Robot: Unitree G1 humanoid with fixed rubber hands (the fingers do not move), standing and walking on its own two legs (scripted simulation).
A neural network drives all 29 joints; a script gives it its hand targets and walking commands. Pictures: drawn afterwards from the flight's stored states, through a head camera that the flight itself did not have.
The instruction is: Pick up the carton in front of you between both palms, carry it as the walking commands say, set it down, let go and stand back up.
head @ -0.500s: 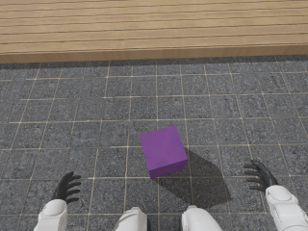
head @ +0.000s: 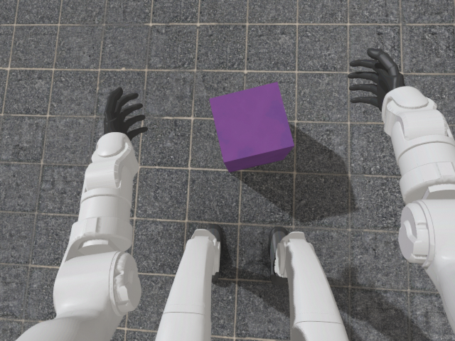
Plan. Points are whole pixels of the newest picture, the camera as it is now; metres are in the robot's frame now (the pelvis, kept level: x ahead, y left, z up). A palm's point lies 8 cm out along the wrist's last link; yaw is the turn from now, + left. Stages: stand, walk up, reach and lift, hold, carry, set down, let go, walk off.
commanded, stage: reach and lift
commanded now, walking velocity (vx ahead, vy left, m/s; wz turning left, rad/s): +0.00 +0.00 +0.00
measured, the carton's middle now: (250, 132) +0.55 +0.01 -0.55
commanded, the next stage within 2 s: none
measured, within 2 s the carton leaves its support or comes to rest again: neither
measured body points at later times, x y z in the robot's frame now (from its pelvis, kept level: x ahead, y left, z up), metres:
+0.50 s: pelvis +0.03 -0.01 -0.03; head +0.38 -0.02 +0.25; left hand +0.53 +0.20 -0.17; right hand +0.62 -0.17 -0.17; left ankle +0.09 +0.14 -0.64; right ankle +0.09 -0.10 -0.64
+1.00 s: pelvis -0.02 +0.01 -0.25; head +0.36 -0.01 -0.01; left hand +0.51 +0.21 -0.41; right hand +0.59 -0.17 -0.41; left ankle +0.09 +0.14 -0.64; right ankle +0.09 -0.11 -0.64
